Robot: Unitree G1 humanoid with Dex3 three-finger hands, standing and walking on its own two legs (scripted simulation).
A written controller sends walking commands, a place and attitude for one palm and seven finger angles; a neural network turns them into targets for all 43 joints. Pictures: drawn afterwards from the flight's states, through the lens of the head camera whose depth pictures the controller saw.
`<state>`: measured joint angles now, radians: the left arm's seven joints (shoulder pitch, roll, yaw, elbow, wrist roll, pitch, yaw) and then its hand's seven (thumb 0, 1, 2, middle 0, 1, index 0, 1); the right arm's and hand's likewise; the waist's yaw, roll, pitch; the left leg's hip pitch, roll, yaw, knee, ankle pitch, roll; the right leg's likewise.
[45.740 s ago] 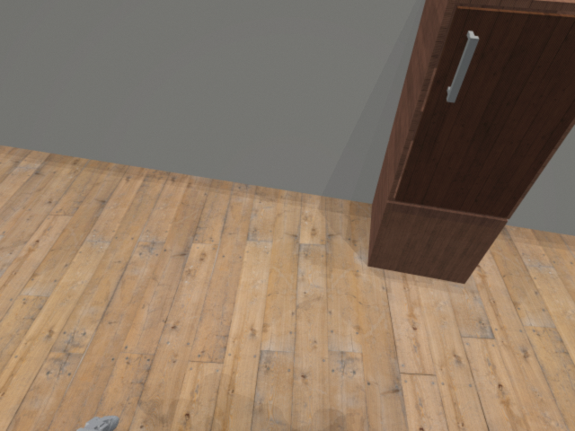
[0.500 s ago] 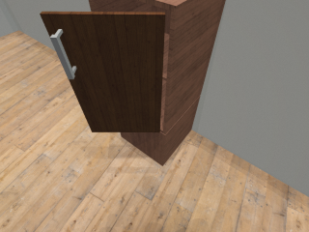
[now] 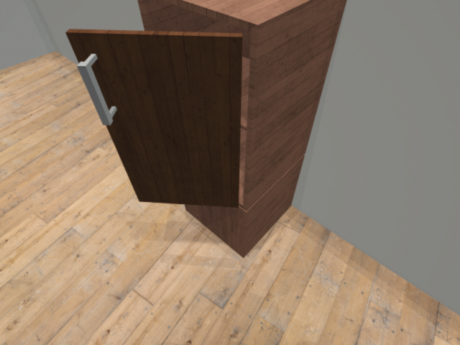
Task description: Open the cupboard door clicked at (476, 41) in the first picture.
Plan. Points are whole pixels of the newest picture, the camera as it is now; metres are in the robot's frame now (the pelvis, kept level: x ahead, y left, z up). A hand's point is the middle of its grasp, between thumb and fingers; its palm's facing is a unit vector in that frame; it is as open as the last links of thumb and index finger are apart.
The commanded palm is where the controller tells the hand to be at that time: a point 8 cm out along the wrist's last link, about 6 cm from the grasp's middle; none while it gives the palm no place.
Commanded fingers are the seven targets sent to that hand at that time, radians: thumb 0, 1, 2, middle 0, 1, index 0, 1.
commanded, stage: come to a stop and stand still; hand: left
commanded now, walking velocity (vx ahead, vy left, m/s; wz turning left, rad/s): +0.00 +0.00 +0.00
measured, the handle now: (100, 91) +0.60 +0.33 +0.13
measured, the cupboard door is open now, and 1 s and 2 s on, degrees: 38 38 38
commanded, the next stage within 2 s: look again from close up in 1.22 s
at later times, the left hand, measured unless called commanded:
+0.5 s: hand out of the picture +0.02 +0.19 -0.18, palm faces +0.03 -0.98 -0.18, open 7.4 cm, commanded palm none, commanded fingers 0.00 0.90 0.90 -0.20 -0.30 -0.20 -0.30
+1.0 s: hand out of the picture +0.01 +0.21 -0.18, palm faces +0.02 -0.99 -0.17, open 7.4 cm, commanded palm none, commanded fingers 0.00 0.90 0.90 -0.20 -0.30 -0.20 -0.30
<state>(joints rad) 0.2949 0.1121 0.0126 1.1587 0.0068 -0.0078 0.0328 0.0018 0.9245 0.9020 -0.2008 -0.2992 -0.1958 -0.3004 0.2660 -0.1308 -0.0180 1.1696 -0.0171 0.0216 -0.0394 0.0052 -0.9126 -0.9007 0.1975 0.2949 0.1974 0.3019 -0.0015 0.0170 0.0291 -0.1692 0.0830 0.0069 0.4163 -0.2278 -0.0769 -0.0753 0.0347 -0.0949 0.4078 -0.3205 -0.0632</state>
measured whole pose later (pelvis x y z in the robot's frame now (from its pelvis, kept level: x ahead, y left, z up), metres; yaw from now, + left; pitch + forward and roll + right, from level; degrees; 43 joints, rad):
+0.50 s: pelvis +0.03 +0.02 +0.00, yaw -1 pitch +0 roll +1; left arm 0.29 0.14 0.01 1.15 0.01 -0.02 0.04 0.00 0.91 0.90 -0.20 -0.30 -0.20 -0.30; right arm 0.26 -0.13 -0.01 1.16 -0.01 0.00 -0.05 0.00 -0.92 -0.90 0.20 0.29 0.20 0.30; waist 0.00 -0.02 0.03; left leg -0.14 0.05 0.04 0.41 -0.27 -0.05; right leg -0.04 0.00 -0.07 0.38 -0.34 -0.03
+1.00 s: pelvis +0.02 +0.05 +0.00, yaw -1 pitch -1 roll +1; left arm 0.28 0.14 0.01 1.14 0.01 -0.01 0.04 0.00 0.91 0.90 -0.20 -0.30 -0.19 -0.30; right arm 0.26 -0.13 -0.01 1.16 -0.01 0.00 -0.04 0.00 -0.91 -0.90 0.20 0.29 0.20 0.30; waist 0.00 -0.03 0.04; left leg -0.13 0.01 0.06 0.40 -0.26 -0.01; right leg -0.04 -0.04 -0.05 0.38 -0.33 0.01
